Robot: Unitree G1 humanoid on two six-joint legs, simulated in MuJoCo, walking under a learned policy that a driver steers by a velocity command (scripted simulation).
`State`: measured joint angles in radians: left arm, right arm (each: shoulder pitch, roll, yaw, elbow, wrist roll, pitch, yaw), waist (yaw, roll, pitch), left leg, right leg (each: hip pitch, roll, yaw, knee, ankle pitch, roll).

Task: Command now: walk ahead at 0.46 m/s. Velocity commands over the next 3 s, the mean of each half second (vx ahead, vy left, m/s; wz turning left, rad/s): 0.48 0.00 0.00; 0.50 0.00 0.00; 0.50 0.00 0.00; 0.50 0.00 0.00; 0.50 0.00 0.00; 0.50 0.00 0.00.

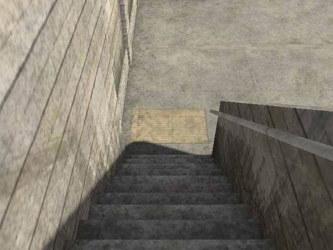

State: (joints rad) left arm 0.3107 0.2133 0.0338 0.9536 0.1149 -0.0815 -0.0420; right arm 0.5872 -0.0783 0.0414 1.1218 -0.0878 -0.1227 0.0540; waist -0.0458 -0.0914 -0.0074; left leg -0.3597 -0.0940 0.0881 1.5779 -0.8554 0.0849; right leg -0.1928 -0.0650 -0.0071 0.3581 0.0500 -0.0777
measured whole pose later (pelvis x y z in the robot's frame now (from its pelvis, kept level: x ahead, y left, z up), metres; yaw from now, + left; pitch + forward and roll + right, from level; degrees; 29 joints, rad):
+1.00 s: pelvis +0.51 -0.01 -0.47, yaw -1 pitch +0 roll -1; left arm 0.51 0.22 0.01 1.12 0.11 -0.08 -0.04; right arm 0.35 -0.21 0.01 0.99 -0.09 -0.07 0.09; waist 0.02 0.02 -0.05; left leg -0.90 0.09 -0.04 1.42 -0.01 0.11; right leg -0.25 0.07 -0.07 0.65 -0.41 -0.09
